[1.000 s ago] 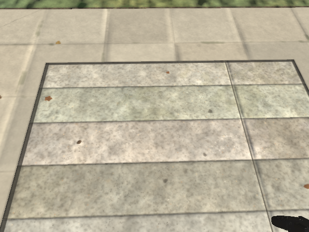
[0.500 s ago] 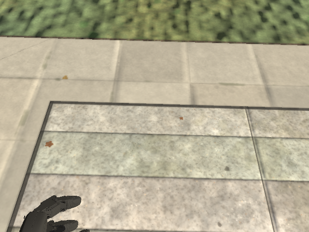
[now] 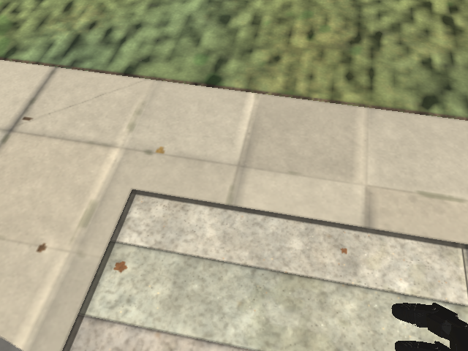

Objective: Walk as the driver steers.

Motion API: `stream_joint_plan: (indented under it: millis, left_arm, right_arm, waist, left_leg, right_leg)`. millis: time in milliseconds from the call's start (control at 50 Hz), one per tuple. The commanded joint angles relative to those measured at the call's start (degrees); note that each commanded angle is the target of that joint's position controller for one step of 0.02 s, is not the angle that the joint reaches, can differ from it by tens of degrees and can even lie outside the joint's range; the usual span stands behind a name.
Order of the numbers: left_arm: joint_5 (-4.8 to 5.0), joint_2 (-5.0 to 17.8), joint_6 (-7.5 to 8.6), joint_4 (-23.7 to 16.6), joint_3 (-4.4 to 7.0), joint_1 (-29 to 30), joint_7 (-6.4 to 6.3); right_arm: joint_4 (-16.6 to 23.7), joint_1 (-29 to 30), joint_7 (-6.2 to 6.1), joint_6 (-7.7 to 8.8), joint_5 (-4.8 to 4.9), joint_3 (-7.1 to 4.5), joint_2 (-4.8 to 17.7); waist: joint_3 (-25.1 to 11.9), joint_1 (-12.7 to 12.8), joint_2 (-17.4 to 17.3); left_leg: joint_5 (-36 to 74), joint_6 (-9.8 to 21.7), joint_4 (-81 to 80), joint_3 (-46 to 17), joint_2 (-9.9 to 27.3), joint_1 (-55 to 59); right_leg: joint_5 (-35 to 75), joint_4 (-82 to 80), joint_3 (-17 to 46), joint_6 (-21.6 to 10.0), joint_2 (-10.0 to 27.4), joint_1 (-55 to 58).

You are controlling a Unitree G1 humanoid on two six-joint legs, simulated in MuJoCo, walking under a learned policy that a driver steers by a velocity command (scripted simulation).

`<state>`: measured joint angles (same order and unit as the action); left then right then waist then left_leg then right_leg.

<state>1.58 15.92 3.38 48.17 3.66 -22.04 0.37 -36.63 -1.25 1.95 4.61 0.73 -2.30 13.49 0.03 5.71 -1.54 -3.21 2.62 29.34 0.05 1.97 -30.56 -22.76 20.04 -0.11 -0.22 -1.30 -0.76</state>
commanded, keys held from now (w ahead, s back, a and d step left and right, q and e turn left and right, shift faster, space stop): w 0.08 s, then w+e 0.24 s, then e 0.66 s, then no key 0.02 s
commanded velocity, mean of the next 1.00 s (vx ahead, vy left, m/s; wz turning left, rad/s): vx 0.27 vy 0.00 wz -0.41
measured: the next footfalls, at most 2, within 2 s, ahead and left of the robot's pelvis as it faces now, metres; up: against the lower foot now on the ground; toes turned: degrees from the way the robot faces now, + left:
left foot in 0.02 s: +0.17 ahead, +0.12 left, +0.00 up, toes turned +1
right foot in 0.54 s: +0.43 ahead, -0.13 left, +0.00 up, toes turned -12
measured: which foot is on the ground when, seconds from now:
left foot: up 0.00-0.00, down 0.02-0.52, up 0.54-0.98, down 1.00-1.00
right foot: down 0.00-0.04, up 0.06-0.52, down 0.54-1.00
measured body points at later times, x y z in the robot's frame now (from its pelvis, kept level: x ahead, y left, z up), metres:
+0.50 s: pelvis +0.26 +0.00 +0.00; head +0.29 -0.01 +0.45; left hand +0.50 +0.20 -0.09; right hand +0.26 -0.29 -0.12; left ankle +0.13 +0.12 -0.73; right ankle +0.39 -0.13 -0.71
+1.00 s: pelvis +0.38 -0.01 +0.00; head +0.41 -0.02 +0.45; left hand +0.65 +0.17 -0.09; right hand +0.40 -0.32 -0.10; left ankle +0.47 +0.10 -0.73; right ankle +0.39 -0.12 -0.73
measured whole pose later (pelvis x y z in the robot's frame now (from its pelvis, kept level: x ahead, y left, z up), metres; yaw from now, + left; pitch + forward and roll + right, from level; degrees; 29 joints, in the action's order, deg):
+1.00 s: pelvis +0.38 -0.01 +0.00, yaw -28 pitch +3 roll +0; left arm 0.7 17.2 -3.1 34.9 4.7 -9.7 -1.7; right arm -40.4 -8.0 -1.5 1.2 -0.1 -3.1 15.5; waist -0.1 1.0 0.4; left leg -14.1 -2.3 33.2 -5.6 -1.1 -22.5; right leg -10.4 32.4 12.2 -1.6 -9.1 -24.3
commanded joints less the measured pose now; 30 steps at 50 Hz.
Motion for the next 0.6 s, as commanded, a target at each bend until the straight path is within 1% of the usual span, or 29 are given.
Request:
stream_joint_plan:
  millis: [20,40,60,80,100,120,140,160,180,220,240,280,320,360,380,420,440,460,480,500,520,540,560,580,600]
  left_arm:
    - [-0.54,7.4,0.23,-3.7,1.30,2.7,-0.66]
    - [-1.13,2.5,1.34,-5.5,-0.44,-2.5,-0.52]
    - [-1.02,3.8,2.45,-5.1,-0.40,-1.8,-0.19]
    - [0.29,7.7,2.83,-6.1,0.82,2.5,0.12]
    - [0.50,7.5,2.74,-7.0,0.64,6.3,0.14]
    - [-0.26,6.8,2.32,-7.3,0.68,8.1,0.01]
    - [-0.52,6.5,1.50,-7.1,1.02,7.3,-0.16]
    - [-0.27,5.6,0.61,-6.5,0.99,5.8,-0.24]
    - [-0.12,4.6,-0.09,-6.1,0.91,4.8,-0.35]
    - [-0.17,4.1,-0.74,-6.5,1.00,6.1,-0.62]
    - [-0.31,3.9,-0.78,-7.0,1.03,7.5,-0.67]
    - [-0.49,3.4,-0.62,-7.5,0.99,9.8,-0.39]
    - [-0.54,2.8,-0.42,-8.2,0.77,12.7,0.25]
    - [-1.09,1.4,-0.21,-9.6,0.21,16.8,0.92]
    - [-1.35,0.9,-0.11,-10.6,-0.03,18.7,1.32]
    - [-1.40,1.1,-0.14,-12.4,0.07,20.6,2.17]
    - [-1.36,1.7,-0.24,-13.2,0.34,20.6,2.57]
    - [-1.44,2.7,-0.35,-13.7,0.77,19.7,2.91]
    - [-1.63,3.9,-0.42,-13.7,1.34,17.4,3.18]
    - [-1.61,5.5,-0.43,-12.8,2.20,12.4,3.30]
    - [-1.62,8.2,-0.29,-11.1,3.62,5.3,2.82]
    - [-1.79,13.6,-0.61,-10.8,5.02,0.5,1.38]
    - [-2.77,17.9,-0.51,-12.8,4.74,3.6,0.73]
    - [-2.42,14.1,-0.96,-14.1,4.17,2.2,0.86]
    - [-1.89,11.5,-1.15,-14.8,3.49,6.3,0.84]
  right_arm:
    - [0.1,-15.8,-0.68,1.00,-0.94,-4.47,11.2]
    - [-0.6,-22.5,-1.06,0.75,-1.87,-5.78,17.1]
    - [-1.3,-24.9,-0.97,0.39,-0.73,-4.97,14.0]
    - [-1.2,-21.6,-1.10,0.16,-0.38,-3.89,11.2]
    - [-0.6,-17.8,-1.26,-0.05,-0.51,-3.26,9.6]
    - [-0.7,-14.5,-1.02,0.01,-0.94,-2.69,7.9]
    - [-0.7,-12.3,-0.83,0.51,-1.35,-2.24,6.5]
    - [-1.0,-11.1,-0.66,0.98,-1.45,-2.20,6.0]
    - [-1.5,-10.7,-0.65,1.52,-1.40,-2.33,6.1]
    - [-2.8,-11.4,-1.01,2.16,-1.70,-2.79,7.2]
    - [-3.5,-12.1,-1.29,2.25,-1.82,-2.98,7.6]
    - [-4.6,-13.0,-1.79,2.16,-1.80,-3.13,8.1]
    - [-5.2,-13.2,-2.13,2.01,-1.55,-3.17,8.6]
    - [-5.9,-13.4,-2.62,1.56,-1.45,-3.19,9.1]
    - [-6.4,-14.2,-2.93,1.18,-1.29,-3.30,9.6]
    - [-7.2,-15.5,-3.41,0.14,-0.72,-3.62,10.8]
    - [-7.3,-15.5,-3.63,-0.41,-0.36,-3.84,11.4]
    - [-7.1,-14.8,-3.94,-0.93,0.05,-4.12,12.1]
    - [-6.8,-14.0,-4.36,-1.43,0.52,-4.45,12.9]
    - [-6.4,-12.9,-4.76,-1.92,0.85,-4.68,13.3]
    - [-5.9,-12.1,-4.92,-2.14,0.94,-4.43,12.5]
    - [-4.6,-14.3,-4.71,-1.62,-0.95,-3.45,10.0]
    - [-3.0,-22.1,-3.47,-0.64,-3.28,-1.21,3.7]
    - [-3.9,-19.8,-2.45,0.13,-1.62,-1.84,9.2]
    - [-2.3,-14.1,-2.39,-0.06,0.09,-2.20,10.6]
  waist:
    - [-11.4,-11.5,4.3]
    - [-20.2,-11.5,-8.2]
    - [-24.4,-12.6,-13.9]
    - [-16.1,-12.4,-9.2]
    - [-10.3,-11.1,-5.1]
    - [-5.8,-9.3,-2.0]
    - [-3.7,-7.1,-3.2]
    - [-2.7,-5.7,-4.3]
    - [-2.3,-5.0,-4.6]
    - [-0.9,-4.7,-3.3]
    - [-0.3,-5.0,-2.4]
    - [-0.1,-5.5,-1.7]
    - [0.6,-6.5,-1.7]
    - [2.6,-7.9,-1.1]
    - [2.9,-8.7,-1.1]
    - [2.3,-9.4,-1.9]
    - [1.7,-9.1,-2.6]
    - [0.7,-8.3,-3.6]
    - [-1.0,-6.8,-4.6]
    - [-3.3,-4.2,-4.9]
    - [-6.7,-0.5,-2.8]
    - [-12.3,0.6,5.6]
    - [-20.2,-6.6,17.0]
    - [-29.6,-1.5,10.2]
    - [-22.5,-1.5,7.2]
  left_leg:
    - [2.0,5.6,0.0,-2.8,2.7,28.2]
    - [-3.2,14.4,-0.9,-26.2,17.6,51.6]
    - [-9.4,17.3,-8.9,-41.8,21.1,54.4]
    - [-13.9,14.8,-10.1,-35.1,19.0,48.6]
    - [-12.2,12.8,-11.1,-27.3,17.2,40.1]
    - [-9.1,11.7,-13.4,-22.2,15.0,31.7]
    - [-6.1,10.8,-15.6,-18.4,13.4,25.9]
    - [-4.9,10.4,-17.6,-15.7,12.3,22.0]
    - [-3.0,10.3,-19.0,-12.9,11.9,20.0]
    - [1.9,10.1,-20.7,-8.2,11.9,19.1]
    - [4.5,9.9,-20.9,-6.3,11.9,19.9]
    - [8.3,8.8,-20.8,-2.2,11.3,22.1]
    - [8.8,7.4,-21.0,1.5,10.3,22.8]
    - [15.2,6.2,-19.8,5.2,9.7,22.6]
    - [18.8,5.9,-18.4,6.4,10.0,23.5]
    - [24.4,5.3,-15.0,7.3,11.1,27.4]
    - [27.3,4.9,-12.8,7.4,11.7,29.5]
    - [32.3,4.3,-9.8,7.5,12.2,31.2]
    - [38.2,3.6,-5.7,7.8,12.2,32.3]
    - [41.6,2.5,0.7,8.2,11.6,32.2]
    - [37.8,0.4,11.5,9.7,8.7,29.6]
    - [14.6,-3.1,29.2,10.1,4.6,16.0]
    - [-38.4,-7.0,50.5,3.7,-6.1,-5.4]
    - [-36.3,-6.4,55.4,-7.2,-4.5,-6.7]
    - [-30.9,-5.6,53.7,-6.8,-2.3,-10.2]
  right_leg:
    - [39.3,20.0,3.3,-5.7,9.5,-9.1]
    - [17.4,43.2,-1.0,-1.1,1.3,-32.5]
    - [-9.7,51.8,5.7,-0.9,-0.8,-41.7]
    - [-6.9,56.1,6.4,-1.1,2.6,-47.1]
    - [-1.9,54.8,4.8,-1.4,5.3,-46.8]
    - [1.8,51.4,4.2,-1.3,7.1,-44.6]
    - [4.4,48.7,4.8,-1.1,8.7,-41.1]
    - [6.0,47.7,5.1,-0.8,9.0,-38.3]
    - [7.5,47.1,5.3,-0.5,8.8,-37.2]
    - [11.9,44.7,6.6,0.4,8.5,-39.1]
    - [14.5,42.5,7.3,0.7,8.3,-40.6]
    - [20.6,37.1,7.6,0.8,7.8,-42.0]
    - [26.2,30.3,5.8,0.6,7.2,-40.7]
    - [29.6,23.1,2.8,0.1,6.2,-37.9]
    - [29.9,20.6,1.3,0.0,5.7,-37.0]
    - [27.6,17.5,-0.7,-0.6,4.6,-36.4]
    - [24.7,16.5,-1.4,-1.2,3.9,-36.1]
    - [21.3,15.6,-2.3,-2.1,2.9,-34.7]
    - [17.9,15.0,-3.6,-3.1,1.4,-31.7]
    - [17.1,12.6,-4.4,-4.4,-0.4,-26.1]
    - [23.5,6.8,-4.2,-6.2,-2.3,-16.4]
    - [47.8,8.9,7.8,-10.2,6.6,0.1]
    - [71.6,11.8,33.3,-23.7,22.3,18.2]
    - [61.6,7.7,35.9,-25.8,22.6,18.9]
    - [52.8,6.1,29.1,-22.7,19.4,13.2]
Keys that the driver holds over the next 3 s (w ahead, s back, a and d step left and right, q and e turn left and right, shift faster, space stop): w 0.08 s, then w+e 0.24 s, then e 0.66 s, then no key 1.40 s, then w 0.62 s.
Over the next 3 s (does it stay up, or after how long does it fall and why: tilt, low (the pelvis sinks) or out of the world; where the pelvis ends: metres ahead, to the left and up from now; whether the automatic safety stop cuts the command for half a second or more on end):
stays up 0.55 -0.10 0.00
